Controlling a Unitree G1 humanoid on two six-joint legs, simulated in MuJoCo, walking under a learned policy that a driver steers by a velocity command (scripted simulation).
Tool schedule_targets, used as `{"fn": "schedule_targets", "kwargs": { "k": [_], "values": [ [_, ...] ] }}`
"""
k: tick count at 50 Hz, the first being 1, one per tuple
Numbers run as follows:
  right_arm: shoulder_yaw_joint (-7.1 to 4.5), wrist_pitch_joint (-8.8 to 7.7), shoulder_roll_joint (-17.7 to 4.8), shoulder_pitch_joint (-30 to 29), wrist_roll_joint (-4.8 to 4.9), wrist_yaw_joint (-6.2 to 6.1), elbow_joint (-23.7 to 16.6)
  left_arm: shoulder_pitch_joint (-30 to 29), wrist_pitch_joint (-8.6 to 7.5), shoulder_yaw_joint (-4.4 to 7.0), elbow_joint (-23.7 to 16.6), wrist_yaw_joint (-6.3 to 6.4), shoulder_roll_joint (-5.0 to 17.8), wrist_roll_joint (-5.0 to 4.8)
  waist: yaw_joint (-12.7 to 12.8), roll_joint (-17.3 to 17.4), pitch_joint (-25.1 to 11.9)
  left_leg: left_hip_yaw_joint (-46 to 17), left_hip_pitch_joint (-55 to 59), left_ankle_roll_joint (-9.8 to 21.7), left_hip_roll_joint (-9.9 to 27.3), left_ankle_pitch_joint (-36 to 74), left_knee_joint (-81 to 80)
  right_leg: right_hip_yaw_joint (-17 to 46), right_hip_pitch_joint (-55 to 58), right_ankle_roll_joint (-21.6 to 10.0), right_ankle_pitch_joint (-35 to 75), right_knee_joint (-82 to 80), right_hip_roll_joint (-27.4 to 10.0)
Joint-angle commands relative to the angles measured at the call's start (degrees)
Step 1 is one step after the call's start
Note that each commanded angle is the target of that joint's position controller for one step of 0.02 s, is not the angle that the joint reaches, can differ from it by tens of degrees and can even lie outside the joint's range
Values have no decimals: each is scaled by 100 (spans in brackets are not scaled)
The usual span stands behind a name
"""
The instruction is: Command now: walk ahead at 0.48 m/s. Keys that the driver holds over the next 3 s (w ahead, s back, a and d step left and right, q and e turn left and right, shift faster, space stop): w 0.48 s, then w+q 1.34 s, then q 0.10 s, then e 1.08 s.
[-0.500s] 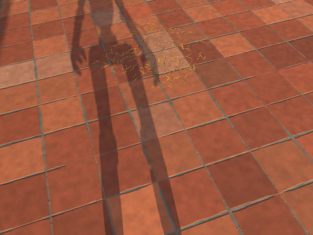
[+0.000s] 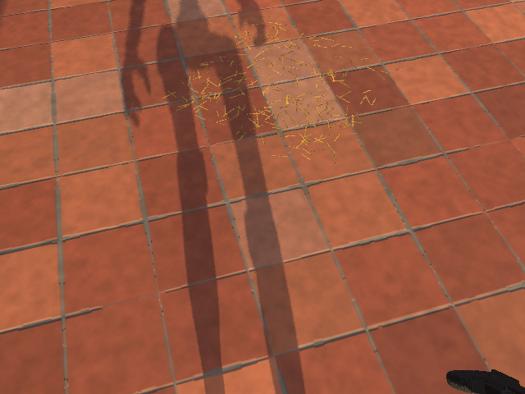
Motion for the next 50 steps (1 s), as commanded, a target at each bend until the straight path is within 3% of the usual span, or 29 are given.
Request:
{"fn": "schedule_targets", "kwargs": {
  "k": [1, 2, 4, 6, 10, 14, 18, 20, 22, 23, 24, 25, 26, 27, 28, 29, 30, 32, 33, 35, 40, 43, 45, 47, 49, 50],
  "values": [
    [-242, 21, -844, 1482, -4, -52, 196, -391, -338, 133, -659, -40, 827, -218, -782, 673, -1002, -3378, 3651, 1103, 1971, -1704, -1984, 260, -3652, -240, 342, 2640, -300],
    [-204, -14, -720, 1101, -66, -31, 165, -651, -340, 151, -714, 4, 795, -142, -571, 269, -544, -2724, 2694, 1016, 1765, -1033, -2182, 145, -3412, -246, 792, 2254, -549],
    [-145, -85, -497, 818, -155, 4, 180, -417, -194, 175, -636, 51, 581, -30, -186, 477, -406, -1961, 1773, 911, 1388, -390, -2481, 197, -2703, -240, 1189, 1767, -831],
    [-152, -127, -535, 937, -105, 7, 296, -374, -76, 156, -627, 64, 415, -9, -88, 470, -266, -1583, 1414, 1017, 1312, -117, -2713, 106, -2660, -155, 1306, 1466, -895],
    [-204, -111, -818, 1385, -89, -136, 490, -1321, -72, 176, -966, 71, 519, 83, -268, 257, 44, -1197, 1621, 1035, 1266, 381, -2906, 36, -3427, 70, 2480, 165, -958],
    [-204, -47, -942, 1828, -14, -220, 637, -2212, -168, 84, -1192, -32, 357, 44, -581, 228, 117, -730, 1831, 798, 1069, 585, -2886, -262, -3097, 87, 3523, -1357, -663],
    [-212, 70, -978, 2308, 29, -232, 862, -2878, -211, 35, -1448, -172, 396, -19, -790, 223, 248, -780, 2706, 786, 1361, 690, -2578, -265, -3295, 13, 3313, -2009, -520],
    [-240, 148, -1031, 2372, 32, -250, 915, -3003, -243, 44, -1563, -246, 490, -24, -732, 282, 219, -865, 3172, 722, 1566, 1038, -2288, -243, -3322, -119, 2850, -2209, -460],
    [-273, 211, -1120, 2254, 31, -266, 895, -2678, -267, 107, -1522, -278, 677, -28, -474, 443, -22, -852, 3402, 603, 1615, 2086, -1814, -375, -2727, -282, 2365, -2340, -275],
    [-270, 245, -1130, 2123, 25, -269, 861, -2108, -276, 199, -1368, -268, 843, -19, -130, 489, -382, -690, 3348, 497, 1449, 3068, -1136, -553, -1882, -421, 2325, -2470, -82],
    [-203, 262, -974, 2106, -20, -274, 801, -1102, -276, 348, -1067, -222, 1154, 1, 295, 406, -1060, -455, 2821, 329, 1129, 3225, 44, -485, -392, -641, 2481, -2363, -146],
    [-32, 188, -489, 2522, -92, -235, 636, -201, -267, 485, -920, -173, 1707, 137, 363, -451, -2045, -185, 770, -8, 513, 1450, 2197, 1429, 2049, -1335, 2340, -2193, -1586],
    [102, 64, -85, 2907, -52, -200, 745, 80, -219, 464, -812, -195, 1631, 72, 292, -1461, -2694, -645, -733, -171, -248, -2551, 3565, 3544, 3084, -1827, 1335, -2995, -2411],
    [-94, -23, -818, 2356, 149, -187, 687, -111, -218, 315, -846, -170, 1119, 46, 441, -931, -2041, -1167, -1308, -63, 63, -2512, 4107, 3196, 2601, -1510, 859, -3249, -2223],
    [-154, -68, -989, 1874, 248, -197, 517, -629, -224, 257, -931, -139, 974, 45, 315, -718, -1238, -1013, -1491, -9, 357, -1935, 4032, 2303, 1719, -1264, 1204, -3420, -2070],
    [-168, -60, -937, 1659, 194, -236, 498, -1048, -240, 205, -980, -136, 809, 74, 140, -386, -833, -916, -1268, -39, 602, -1422, 3734, 1689, 924, -1134, 1618, -3652, -1845],
    [-203, 6, -837, 1671, 138, -259, 519, -1304, -275, 165, -991, -150, 652, 107, -49, -404, -533, -933, -996, -77, 771, -1079, 3440, 1182, 350, -1031, 1908, -3894, -1638],
    [-195, 176, -536, 1944, 134, -257, 602, -1475, -336, 149, -918, -172, 530, 161, -290, -515, -400, -928, -514, -139, 888, -753, 3271, 558, -234, -978, 2228, -4236, -1427],
    [-192, 242, -438, 1956, 139, -258, 584, -1473, -363, 164, -861, -169, 573, 166, -351, -475, -305, -933, -546, -174, 904, -648, 3211, 293, -382, -1000, 2506, -4329, -1415],
    [-213, 315, -422, 1748, 111, -271, 457, -1416, -385, 204, -764, -127, 687, 192, -374, -363, -135, -1005, -864, -244, 906, -231, 2925, -132, -427, -1020, 2916, -4440, -1397],
    [-182, 256, -320, 930, 31, -142, 115, -1297, -329, 241, -652, 15, 873, 173, -178, -244, 83, -652, -919, -283, 804, 1151, 1207, -1013, -250, -849, 3187, -4577, -1219],
    [-119, 247, -225, 318, 18, -32, -180, -942, -242, 282, -511, 68, 1001, 105, 65, -103, 267, -376, -1093, -194, 761, 1221, 593, -1227, 298, -837, 3355, -4490, -1413],
    [-112, 252, -239, 59, 31, 43, -383, -769, -140, 312, -429, 75, 1052, 52, 122, -101, 324, -258, -1324, -94, 718, 911, 372, -1315, 848, -807, 3696, -4247, -1580],
    [-146, 260, -317, 13, 47, 120, -544, -811, -36, 347, -434, 91, 1143, 12, 10, -187, 261, -49, -1184, 63, 564, 412, 240, -1449, 1189, -711, 4665, -3840, -1683],
    [-257, 292, -528, 368, 56, 151, -585, -957, 54, 401, -513, 140, 1315, -9, -292, -430, -120, 313, -416, 280, 174, -181, 296, -1593, 1308, -578, 6544, -3001, -1671],
    [-371, 307, -722, 940, 78, 142, -488, -1034, 108, 417, -549, 162, 1375, -7, -628, -483, -447, 425, 338, 427, -61, -360, 256, -1655, 1185, -497, 7115, -2155, -1596]
  ]
}}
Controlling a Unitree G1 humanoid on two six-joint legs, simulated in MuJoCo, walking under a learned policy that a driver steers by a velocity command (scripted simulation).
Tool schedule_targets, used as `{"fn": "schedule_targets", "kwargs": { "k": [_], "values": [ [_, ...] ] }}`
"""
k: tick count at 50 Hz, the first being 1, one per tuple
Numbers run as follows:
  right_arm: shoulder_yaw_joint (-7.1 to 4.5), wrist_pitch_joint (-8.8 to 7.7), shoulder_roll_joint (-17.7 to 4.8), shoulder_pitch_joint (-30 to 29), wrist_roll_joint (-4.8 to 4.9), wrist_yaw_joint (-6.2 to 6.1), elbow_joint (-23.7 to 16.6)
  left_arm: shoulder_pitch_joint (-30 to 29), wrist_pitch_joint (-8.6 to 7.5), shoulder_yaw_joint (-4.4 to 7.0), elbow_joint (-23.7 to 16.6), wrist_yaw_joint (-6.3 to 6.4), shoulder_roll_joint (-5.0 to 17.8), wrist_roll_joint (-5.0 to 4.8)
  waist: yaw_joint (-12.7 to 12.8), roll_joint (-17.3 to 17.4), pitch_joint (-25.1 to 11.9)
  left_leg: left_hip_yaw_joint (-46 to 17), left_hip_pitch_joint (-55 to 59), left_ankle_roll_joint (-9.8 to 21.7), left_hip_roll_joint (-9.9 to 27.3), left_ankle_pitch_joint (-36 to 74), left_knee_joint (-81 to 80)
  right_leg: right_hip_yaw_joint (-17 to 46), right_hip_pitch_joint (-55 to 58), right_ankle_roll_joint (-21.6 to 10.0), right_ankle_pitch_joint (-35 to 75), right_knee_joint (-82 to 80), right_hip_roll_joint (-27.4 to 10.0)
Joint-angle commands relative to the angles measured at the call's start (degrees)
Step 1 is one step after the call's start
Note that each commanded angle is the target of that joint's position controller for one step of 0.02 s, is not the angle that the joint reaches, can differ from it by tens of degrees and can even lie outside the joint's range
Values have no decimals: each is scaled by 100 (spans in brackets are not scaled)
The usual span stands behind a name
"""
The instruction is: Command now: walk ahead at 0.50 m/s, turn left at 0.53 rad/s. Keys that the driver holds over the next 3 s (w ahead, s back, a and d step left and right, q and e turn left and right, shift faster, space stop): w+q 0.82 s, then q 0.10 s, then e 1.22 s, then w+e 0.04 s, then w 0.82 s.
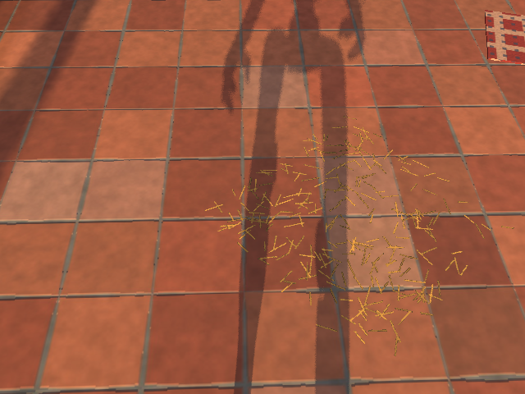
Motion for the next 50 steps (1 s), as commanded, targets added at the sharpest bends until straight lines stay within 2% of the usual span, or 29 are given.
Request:
{"fn": "schedule_targets", "kwargs": {
  "k": [1, 2, 3, 4, 5, 6, 7, 8, 10, 12, 17, 20, 22, 24, 25, 26, 27, 28, 29, 30, 31, 33, 35, 38, 42, 46, 48, 49, 50],
  "values": [
    [-482, -27, -1106, 1472, 42, -45, -91, -335, 79, 248, -392, 88, 1179, -46, -1151, -465, -852, 293, 2172, 488, -647, -210, -369, 179, -587, -529, 6455, 2566, -1307],
    [-665, 38, -1669, 2186, 42, -195, 61, -179, 12, 137, -532, 73, 885, 103, -1288, 461, -1375, -1275, 3866, 851, 303, -131, -499, 169, -2127, -268, 3894, 4430, -944],
    [-670, -14, -1997, 1804, 38, -202, -140, 168, -205, -71, -830, -27, 183, 128, -605, 1516, -1938, -4775, 5435, 2047, 1591, -1067, -1471, 1108, -4488, 48, -840, 6384, 449],
    [-525, -73, -1533, 1949, -19, -169, -181, -436, -468, 15, -932, -141, 707, -84, -1019, 772, -2145, -5003, 5542, 1906, 1660, -1254, -1974, 2215, -5117, -127, -794, 6660, 188],
    [-453, -141, -1235, 1767, -49, -176, -174, -819, -580, 35, -1081, -186, 793, -243, -970, 506, -1411, -4091, 4980, 1638, 1476, -935, -1947, 2162, -5401, -281, -336, 6399, -83],
    [-401, -193, -1057, 1382, -24, -162, -223, -850, -614, 26, -1046, -152, 730, -161, -659, -121, -845, -3338, 4033, 1397, 1186, -275, -1951, 2129, -5160, -310, 116, 5775, -364],
    [-342, -212, -854, 1029, -32, -173, -308, -851, -573, 88, -988, -102, 803, 1, -459, -177, -651, -2834, 3360, 1234, 964, 274, -2001, 2103, -4750, -271, 353, 5244, -542],
    [-299, -212, -780, 860, -83, -198, -406, -729, -491, 118, -975, -108, 823, 48, -293, -76, -551, -2615, 2907, 1201, 830, 620, -2130, 2122, -4400, -218, 516, 5033, -626],
    [-324, -225, -899, 888, -59, -251, -428, -675, -355, 115, -1033, -104, 698, 118, -190, -29, -465, -2373, 2440, 1244, 726, 1137, -2290, 2021, -4183, -27, 681, 4556, -627],
    [-372, -225, -1078, 1065, -42, -337, -401, -994, -286, 78, -1176, -76, 569, 160, -247, -3, -322, -2063, 2166, 1197, 579, 1366, -2367, 1910, -4263, 155, 1181, 3872, -543],
    [-393, -127, -1134, 1463, 1, -440, -325, -1997, -328, -21, -1515, -143, 363, 88, -659, 332, -185, -1757, 1861, 726, 165, 605, -2220, 1803, -3764, 225, 2918, 1786, -96],
    [-387, -87, -1099, 1710, 33, -446, -228, -2303, -383, 7, -1695, -209, 502, 21, -768, 426, -162, -2170, 2206, 653, 341, 272, -1932, 1940, -3660, 135, 2932, 1311, 20],
    [-382, -50, -1068, 1752, 29, -479, -218, -2274, -443, 55, -1729, -258, 649, 15, -705, 492, -188, -2534, 2607, 605, 492, 207, -1585, 2046, -3600, 22, 2564, 1062, 51],
    [-392, -12, -1077, 1643, 10, -501, -257, -1894, -507, 121, -1657, -267, 781, 7, -472, 691, -268, -2777, 2761, 518, 544, 532, -1204, 1995, -3137, -161, 2093, 923, 85],
    [-349, -6, -966, 1534, 1, -493, -314, -1351, -538, 198, -1519, -238, 904, 39, -179, 681, -536, -2675, 2656, 376, 311, 897, -718, 1910, -2339, -327, 2180, 696, 77],
    [-238, -28, -690, 1440, -56, -461, -431, -545, -562, 282, -1424, -199, 1149, 143, 208, 393, -1257, -2340, 2092, 177, 7, 656, 552, 2467, -907, -674, 2104, 905, -602],
    [-132, -75, -347, 2137, 52, -460, -551, 270, -495, 419, -1287, -164, 1629, 234, 125, -1071, -2212, -1526, 125, -300, -814, -1189, 2555, 4684, 1356, -1563, 1140, 746, -1948],
    [-127, -102, -644, 2323, 97, -462, -565, 326, -437, 353, -1215, -213, 1315, 74, 64, -1796, -2236, -1455, -925, -374, -622, -2889, 3533, 6168, 1569, -1757, -127, 186, -2435],
    [-253, -75, -1123, 1878, 115, -453, -529, 20, -392, 229, -1320, -192, 854, 18, 167, -1086, -1358, -1483, -1289, -409, -291, -2426, 3954, 5469, 829, -1497, -658, 41, -2231],
    [-275, -37, -1181, 1460, 57, -455, -608, -286, -329, 172, -1375, -169, 706, 52, 132, -649, -795, -1224, -1218, -435, -82, -1979, 3955, 4631, 37, -1282, -180, -39, -1990],
    [-286, -26, -1105, 1226, -7, -440, -687, -524, -295, 125, -1344, -166, 596, 84, 12, -505, -365, -1155, -1077, -445, 85, -1667, 3684, 4019, -681, -1216, 433, -212, -1746],
    [-284, 37, -869, 1287, 32, -391, -706, -709, -314, 81, -1283, -161, 490, 130, -220, -725, -132, -1072, -621, -428, 351, -1366, 3322, 3178, -1418, -1115, 1103, -522, -1430],
    [-239, 95, -664, 1235, 43, -374, -786, -683, -369, 124, -1194, -172, 582, 91, -253, -703, -85, -961, -629, -477, 432, -1162, 3078, 2661, -1581, -1221, 1622, -745, -1405],
    [-209, 102, -603, 961, 5, -355, -935, -595, -390, 201, -1079, -163, 800, 93, -229, -510, -94, -957, -888, -568, 497, -515, 2432, 2097, -1368, -1318, 2345, -858, -1473],
    [-147, 19, -494, 331, -5, -215, -1078, -577, -296, 219, -995, -124, 936, 65, -29, -420, 87, -589, -598, -528, 377, 616, 1026, 1181, -1229, -1089, 3086, -766, -1247],
    [-175, 11, -523, -85, -35, -55, -1321, -367, -119, 269, -881, -50, 1172, -47, 48, -551, 47, -135, -70, -399, 90, 554, 144, 746, -836, -867, 4461, -177, -1328],
    [-254, 7, -658, 167, -91, -37, -1347, -275, -63, 294, -817, -39, 1292, -168, -185, -650, -215, -70, 606, -173, -226, 32, -153, 810, -707, -807, 5553, 466, -1397],
    [-349, -7, -815, 735, -118, -54, -1196, -326, -37, 279, -796, -39, 1283, -201, -545, -577, -498, -60, 1345, -14, -401, 257, -566, 774, -739, -704, 5760, 1130, -1297],
    [-454, -11, -1044, 1337, -141, -136, -1010, -259, -45, 207, -754, -59, 1121, -165, -889, -355, -824, -128, 2466, 160, -453, 1240, -1028, 630, -1187, -492, 5327, 2064, -1052]
  ]
}}
Over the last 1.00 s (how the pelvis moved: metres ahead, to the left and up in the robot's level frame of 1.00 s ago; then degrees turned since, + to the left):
0.57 -0.01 0.00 14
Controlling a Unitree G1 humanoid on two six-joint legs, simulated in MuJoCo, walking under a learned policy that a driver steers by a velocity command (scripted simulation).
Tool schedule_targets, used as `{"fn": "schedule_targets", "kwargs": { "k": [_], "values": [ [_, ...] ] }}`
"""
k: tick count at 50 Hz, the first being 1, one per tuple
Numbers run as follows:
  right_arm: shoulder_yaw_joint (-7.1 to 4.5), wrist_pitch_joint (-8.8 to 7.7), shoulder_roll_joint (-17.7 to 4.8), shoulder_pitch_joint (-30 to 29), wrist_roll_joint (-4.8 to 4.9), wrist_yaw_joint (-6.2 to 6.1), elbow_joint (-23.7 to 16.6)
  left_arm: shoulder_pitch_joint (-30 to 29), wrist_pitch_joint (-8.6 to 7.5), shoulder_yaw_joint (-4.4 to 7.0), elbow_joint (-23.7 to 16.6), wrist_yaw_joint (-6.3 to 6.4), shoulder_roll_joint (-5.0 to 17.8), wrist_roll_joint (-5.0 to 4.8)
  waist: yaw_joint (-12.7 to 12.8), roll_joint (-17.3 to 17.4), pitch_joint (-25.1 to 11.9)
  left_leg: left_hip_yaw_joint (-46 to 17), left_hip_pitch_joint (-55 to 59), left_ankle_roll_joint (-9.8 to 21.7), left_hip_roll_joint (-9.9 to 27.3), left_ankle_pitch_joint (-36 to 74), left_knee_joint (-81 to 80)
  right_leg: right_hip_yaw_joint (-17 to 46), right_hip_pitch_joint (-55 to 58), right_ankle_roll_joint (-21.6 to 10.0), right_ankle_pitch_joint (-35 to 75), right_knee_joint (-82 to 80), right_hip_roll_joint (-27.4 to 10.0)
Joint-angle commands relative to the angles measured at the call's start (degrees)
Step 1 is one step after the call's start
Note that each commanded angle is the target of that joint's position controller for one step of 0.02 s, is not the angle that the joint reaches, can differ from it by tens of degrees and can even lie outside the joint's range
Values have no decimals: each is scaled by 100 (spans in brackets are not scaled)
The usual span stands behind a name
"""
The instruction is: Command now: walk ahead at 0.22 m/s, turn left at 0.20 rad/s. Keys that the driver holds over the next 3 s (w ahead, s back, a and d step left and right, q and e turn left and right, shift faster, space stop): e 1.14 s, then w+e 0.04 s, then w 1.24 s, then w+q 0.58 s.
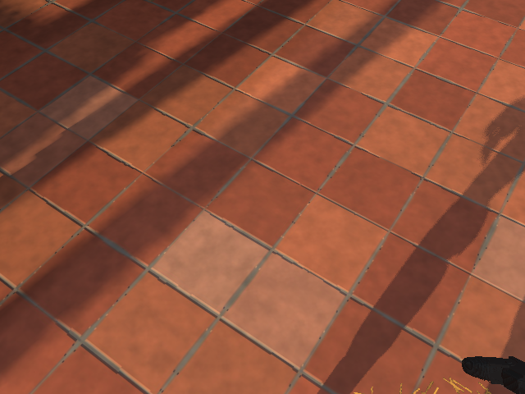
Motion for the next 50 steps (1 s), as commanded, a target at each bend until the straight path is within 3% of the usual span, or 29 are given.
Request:
{"fn": "schedule_targets", "kwargs": {
  "k": [1, 2, 3, 4, 5, 6, 7, 9, 13, 16, 20, 23, 24, 25, 26, 27, 28, 29, 30, 31, 33, 38, 45, 47, 48, 49, 50],
  "values": [
    [-423, -34, -1270, 1868, -180, -216, 63, -81, -81, -27, -434, -34, 474, 248, -1113, 557, -1697, -1188, 4005, 708, 888, 3650, -102, 268, -2010, -282, 2311, 3198, -462],
    [-264, -51, -1346, 1524, -296, -239, -86, 885, -112, -254, -294, -174, 56, 220, -553, 1306, -2931, -3241, 5341, 2002, 2651, 4990, 4, 1177, -3319, 2, -1975, 4984, 194],
    [-224, -13, -947, 1660, -236, -192, -98, 455, -59, -61, -86, -191, 753, 3, -1058, 366, -3243, -2827, 4742, 1803, 2265, 4098, -265, 2014, -3132, -3, -1743, 5192, 77],
    [-166, -34, -859, 1290, -157, -154, 18, -106, 0, -30, -310, -188, 805, -139, -938, 387, -2274, -1987, 4119, 1503, 1934, 3434, -479, 1859, -3564, -17, -1501, 4996, -112],
    [-98, -60, -669, 892, -90, -146, 104, -289, 72, -63, -308, -110, 640, -60, -713, 109, -1652, -1588, 3320, 1207, 1626, 2626, -729, 1731, -3584, 17, -1139, 4526, -321],
    [-45, -81, -493, 564, -97, -150, 144, -246, 186, -38, -228, -24, 626, 27, -515, 203, -1240, -1245, 2520, 1059, 1445, 2075, -1007, 1718, -3265, 93, -818, 4195, -426],
    [-45, -106, -487, 328, -174, -157, 201, 38, 315, -24, -115, 25, 585, 57, -289, 364, -1100, -892, 1738, 1003, 1302, 1838, -1298, 1638, -2604, 192, -417, 4113, -412],
    [-66, -171, -497, -5, -275, -199, 263, 355, 455, -1, -24, 123, 475, 87, -91, 536, -1022, -473, 1182, 1046, 1243, 1472, -1582, 1484, -2170, 317, -47, 3904, -309],
    [-159, -108, -665, 42, -190, -406, 472, -213, 544, 41, -324, 187, 471, 115, -313, 461, -845, -322, 1452, 1083, 1462, 207, -1804, 1438, -2681, 261, 367, 3449, -402],
    [-187, 10, -692, 63, -158, -517, 591, -542, 589, 52, -531, 132, 432, 112, -429, 458, -713, -282, 1659, 1066, 1601, -529, -1899, 1341, -2834, 191, 398, 3074, -435],
    [-239, 135, -787, 72, -99, -520, 714, -651, 600, 73, -690, 6, 414, 114, -473, 452, -714, -87, 2002, 975, 1732, -193, -1622, 1058, -2591, 27, 241, 2401, -304],
    [-279, 229, -863, -75, 68, -526, 788, -283, 579, 109, -649, -113, 386, 120, -199, 458, -808, 220, 2093, 599, 1627, 161, -935, 730, -1864, -265, 923, 1068, -34],
    [-263, 255, -727, 146, 114, -526, 905, -118, 564, 167, -607, -112, 534, 167, -178, 215, -754, 450, 1910, 239, 1360, -262, -416, 893, -1501, -467, 1520, 420, 62],
    [-217, 268, -487, 359, -7, -503, 928, -37, 544, 311, -668, -35, 1080, 187, -332, -979, -650, 995, 1062, -318, 766, -1301, 919, 2228, -975, -857, 3108, -210, -763],
    [-159, 237, -336, -40, -196, -503, 590, -89, 519, 406, -831, 15, 1667, 249, -349, -2238, -447, 904, -685, -831, -212, -3630, 2279, 4042, -445, -1938, 4767, -277, -1953],
    [-207, 217, -518, -506, -177, -517, 504, 110, 391, 354, -863, -36, 1427, 408, 22, -1491, -894, -74, -840, -775, -273, -3919, 3246, 4123, -549, -2333, 4463, -377, -1994],
    [-249, 229, -598, -483, -42, -514, 537, -127, 275, 319, -890, -48, 1313, 387, -161, -1158, -850, -330, -946, -663, -166, -3421, 3516, 3623, -542, -2078, 4129, -367, -1682],
    [-278, 246, -613, -285, -18, -548, 681, -494, 234, 308, -959, -14, 1179, 252, -356, -858, -795, -407, -1015, -626, -78, -2903, 3462, 3244, -556, -1735, 3822, -288, -1387],
    [-314, 262, -711, -218, -64, -587, 759, -727, 247, 243, -1025, 27, 967, 122, -429, -815, -764, -456, -1011, -641, -27, -2595, 3343, 3089, -604, -1552, 3764, -275, -1284],
    [-329, 257, -713, -198, -89, -597, 777, -797, 269, 199, -1061, 72, 869, 92, -493, -856, -815, -449, -782, -678, -67, -2349, 3383, 2965, -739, -1505, 3963, -257, -1168],
    [-311, 216, -600, -120, -47, -583, 800, -690, 307, 191, -1093, 126, 855, 123, -506, -796, -976, -442, -629, -738, -188, -2020, 3218, 2865, -618, -1512, 4149, -221, -1032],
    [-227, 156, -440, -355, -9, -532, 767, -582, 405, 270, -1161, 207, 1035, 94, -347, -928, -908, -526, -317, -907, -283, -1769, 1745, 3084, -520, -1493, 3550, -141, -889],
    [-253, 21, -623, -170, 48, -384, 812, -890, 520, 288, -1348, 128, 1071, 81, -351, -1165, -841, -566, 704, -809, -465, -1926, 418, 3854, -923, -1473, 3455, 105, -739],
    [-279, -48, -653, 169, 50, -329, 906, -1107, 564, 264, -1430, 153, 1026, 14, -584, -1142, -871, -479, 1343, -678, -468, -1195, -709, 3948, -1031, -1233, 3230, 348, -508],
    [-323, -66, -774, 360, 22, -322, 973, -1115, 578, 234, -1471, 177, 930, 10, -641, -1005, -905, -567, 1930, -558, -218, -496, -1203, 3857, -1343, -998, 2630, 552, -291],
    [-404, -44, -1159, 501, -82, -358, 952, -888, 572, 151, -1504, 171, 638, 94, -509, -86, -1114, -1480, 2710, -167, 862, 241, -1288, 3313, -2042, -688, 1160, 1495, 183],
    [-454, 18, -1493, 386, -218, -376, 961, -604, 522, 141, -1630, 148, 527, 68, -195, 1438, -889, -2828, 2957, 828, 1895, 1632, -1327, 2335, -3325, -336, -1305, 2491, 1145]
  ]
}}
Over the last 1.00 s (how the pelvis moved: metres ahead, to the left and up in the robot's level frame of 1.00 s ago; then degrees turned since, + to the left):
0.53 0.12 0.00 35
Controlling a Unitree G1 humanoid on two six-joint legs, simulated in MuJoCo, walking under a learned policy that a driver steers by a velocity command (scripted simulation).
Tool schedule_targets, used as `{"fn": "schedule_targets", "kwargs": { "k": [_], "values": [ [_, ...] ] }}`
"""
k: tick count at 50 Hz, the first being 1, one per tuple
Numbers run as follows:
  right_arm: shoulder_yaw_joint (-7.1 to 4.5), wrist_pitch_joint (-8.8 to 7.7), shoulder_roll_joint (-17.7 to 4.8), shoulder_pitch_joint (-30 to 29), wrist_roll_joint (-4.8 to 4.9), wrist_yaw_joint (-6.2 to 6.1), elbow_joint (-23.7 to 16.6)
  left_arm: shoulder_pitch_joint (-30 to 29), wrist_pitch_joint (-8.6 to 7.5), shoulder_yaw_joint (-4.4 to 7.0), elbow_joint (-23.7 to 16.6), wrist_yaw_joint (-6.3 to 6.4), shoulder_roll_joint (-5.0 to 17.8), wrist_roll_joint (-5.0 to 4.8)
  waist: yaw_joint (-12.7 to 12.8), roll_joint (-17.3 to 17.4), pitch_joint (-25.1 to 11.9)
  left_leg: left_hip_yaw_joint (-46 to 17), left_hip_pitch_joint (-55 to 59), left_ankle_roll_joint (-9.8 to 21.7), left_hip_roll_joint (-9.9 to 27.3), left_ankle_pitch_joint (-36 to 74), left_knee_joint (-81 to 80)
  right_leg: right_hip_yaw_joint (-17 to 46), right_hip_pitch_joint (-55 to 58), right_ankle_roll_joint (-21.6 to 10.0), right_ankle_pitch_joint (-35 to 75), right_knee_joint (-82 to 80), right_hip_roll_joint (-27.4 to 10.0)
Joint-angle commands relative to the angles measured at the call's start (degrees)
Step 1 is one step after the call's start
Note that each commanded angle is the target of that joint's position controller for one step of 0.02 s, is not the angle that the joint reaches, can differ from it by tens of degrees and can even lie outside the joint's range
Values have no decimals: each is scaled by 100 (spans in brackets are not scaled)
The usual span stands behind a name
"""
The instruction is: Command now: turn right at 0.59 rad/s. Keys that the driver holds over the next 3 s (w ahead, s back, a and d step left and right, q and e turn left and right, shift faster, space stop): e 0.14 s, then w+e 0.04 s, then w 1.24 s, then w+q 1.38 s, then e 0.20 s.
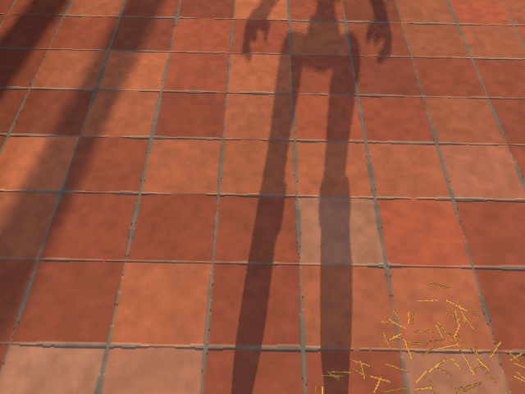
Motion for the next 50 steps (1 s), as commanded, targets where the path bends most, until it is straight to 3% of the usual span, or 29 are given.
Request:
{"fn": "schedule_targets", "kwargs": {
  "k": [1, 2, 4, 7, 9, 12, 15, 17, 18, 19, 20, 21, 22, 23, 26, 29, 32, 37, 40, 41, 42, 43, 44, 45, 46, 47, 48, 49, 50],
  "values": [
    [-253, -40, -1121, 215, -192, -35, -352, 388, -149, 241, -461, -9, 897, 87, 54, 1478, -756, -2612, 1275, 1757, 2777, 2835, -933, -286, -1459, 256, -1844, 2587, -150],
    [-159, -44, -813, -36, -156, -64, -453, 398, -135, 352, -342, -30, 1134, 13, 112, 1077, -634, -1981, 1069, 1582, 2407, 2517, -884, -321, -1427, 330, -1410, 3083, -297],
    [-90, -5, -614, -328, -7, -117, -506, 420, -18, 339, -233, -14, 921, 20, 123, 954, -388, -1115, 962, 1175, 1812, 1894, -856, -478, -1585, 524, -733, 3405, -414],
    [-88, 83, -724, -22, -43, -218, -426, 91, 8, 204, -460, -76, 537, -52, -110, 1106, -304, -507, 1126, 1232, 1618, 2086, -965, -891, -1671, 672, -307, 2957, -520],
    [-131, 110, -845, 347, -24, -245, -373, -172, -12, 141, -616, -115, 451, -58, -384, 1134, -479, -541, 1539, 1280, 1765, 787, -1209, -1030, -1765, 675, -163, 2335, -719],
    [-181, 65, -1074, 453, 61, -163, -343, -270, -94, 21, -723, -206, 278, 12, -470, 1243, -429, -564, 1229, 1254, 1819, -651, -1529, -1246, -1141, 496, -350, 1335, -809],
    [-187, -26, -1164, 449, 139, -3, -303, -57, -198, 2, -598, -259, 319, 21, -373, 1156, -218, -383, 657, 1217, 1815, -921, -1637, -1554, -199, 205, -278, 310, -680],
    [-150, -69, -1123, 383, 243, 105, -221, 398, -261, 0, -366, -279, 257, 23, -68, 1009, -139, -191, 278, 1099, 1740, -966, -1361, -1735, 721, -24, 466, -789, -550],
    [-90, -94, -959, 424, 242, 148, -169, 782, -275, 33, -176, -266, 300, 14, 108, 876, -204, -39, -84, 970, 1617, -885, -992, -1787, 1448, -123, 561, -1125, -428],
    [38, -141, -616, 405, 162, 188, -143, 1292, -287, 95, -29, -227, 434, -21, 349, 599, -426, 264, -600, 693, 1387, -872, -284, -1369, 2340, -241, 545, -1226, -667],
    [223, -210, -107, 182, -59, 256, -351, 1934, -310, 191, 31, -155, 922, 29, 514, -858, -761, 924, -1661, 178, 802, -1647, 1884, 456, 3220, -607, 999, -1567, -2013],
    [117, -301, -402, 10, 67, 231, -605, 1889, -403, 284, -74, -215, 1421, 72, 486, -1388, -487, 664, -3021, 41, 310, -2285, 3009, 2331, 2937, -1589, -217, -2236, -2944],
    [-1, -352, -856, -145, 202, 222, -603, 1705, -531, 188, -121, -260, 998, 56, 515, -808, -99, 231, -3307, 100, 675, -2001, 3645, 2205, 2619, -1707, -818, -2412, -2831],
    [-29, -376, -907, -78, 265, 256, -555, 1469, -619, 92, -120, -267, 710, 67, 363, -786, 224, 139, -3446, 202, 855, -1343, 3651, 1639, 2435, -1499, -976, -2483, -2521],
    [-27, -410, -769, 33, 106, 280, -357, 1096, -679, 5, -189, -235, 503, 100, 131, -528, 351, 158, -3106, 147, 1017, -92, 3184, 528, 2093, -1121, 692, -2724, -1994],
    [57, -391, -512, -47, 77, 299, -362, 1206, -699, 27, -131, -179, 511, 90, 110, -296, 175, 308, -2909, -74, 896, 665, 2529, -181, 2051, -1087, 1957, -2783, -1795],
    [164, -384, -302, -520, 98, 319, -529, 1379, -699, 57, 2, -144, 590, 80, 246, -319, 286, 416, -2453, -174, 718, 1377, 1427, -633, 1743, -997, 2042, -2878, -1636],
    [217, -437, -348, -1085, 147, 445, -797, 1703, -697, 118, 297, -125, 710, -4, 310, -327, 573, 396, -2134, 72, 551, 1601, 444, -701, 1949, -955, 2072, -2860, -1948],
    [147, -467, -562, -807, 119, 470, -774, 1647, -632, 162, 388, -93, 816, -11, 49, -435, 301, 502, -1618, 342, 358, 1093, 231, -775, 2440, -788, 3574, -2283, -2067],
    [74, -454, -705, -428, 105, 431, -688, 1612, -594, 178, 399, -77, 881, 10, -161, -550, -48, 676, -1018, 464, 157, 888, 270, -849, 2528, -714, 4741, -1744, -2003],
    [-51, -430, -914, 409, 106, 367, -457, 1574, -539, 143, 414, -58, 830, 33, -601, -500, -608, 844, 135, 641, -34, 897, 206, -1067, 2328, -561, 5544, -689, -1753],
    [-138, -395, -1174, 1390, 87, 294, -255, 1671, -527, 52, 360, -32, 662, 108, -994, -274, -1362, 197, 1941, 925, 575, 935, 514, -1132, 1228, -375, 4578, 784, -1549],
    [-260, -373, -1721, 1991, -22, 270, -135, 2445, -622, -157, 225, -104, -112, 88, -618, 1371, -2341, -2817, 4032, 1935, 2185, -668, 63, -1145, -1081, 76, 954, 3277, -467],
    [-118, -401, -1242, 1942, 74, 302, -112, 2141, -767, -132, 303, -127, 198, -13, -798, 1515, -2592, -4267, 4007, 1967, 2377, -1510, -1040, -289, -1682, 24, -1204, 4016, -216],
    [-42, -399, -1015, 1467, 107, 268, -132, 1507, -833, -13, 121, -175, 570, -201, -723, 1249, -1461, -3390, 3229, 1666, 2249, -1697, -1182, -413, -2296, -33, -945, 4296, -585],
    [0, -384, -864, 1083, 89, 239, -208, 1126, -881, -44, 26, -175, 590, -186, -572, 733, -881, -2630, 2325, 1484, 2048, -1254, -1265, -634, -2221, -109, -441, 4023, -919],
    [34, -385, -739, 791, 28, 236, -236, 929, -893, -31, 3, -156, 545, -68, -380, 466, -489, -2095, 1500, 1406, 1841, -696, -1395, -755, -2034, -110, -51, 3641, -1146],
    [82, -418, -583, 609, -58, 243, -273, 1017, -839, -4, 49, -145, 507, -15, -162, 563, -362, -1693, 958, 1347, 1624, -230, -1550, -715, -1657, -120, 235, 3382, -1336],
    [91, -441, -536, 512, -73, 249, -272, 1186, -769, -17, 117, -149, 404, -8, -34, 688, -359, -1478, 640, 1385, 1529, -41, -1716, -717, -1392, -89, 373, 3274, -1395]
  ]
}}
Over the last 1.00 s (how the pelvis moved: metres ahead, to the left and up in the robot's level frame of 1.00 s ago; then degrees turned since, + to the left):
0.13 -0.01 0.01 -30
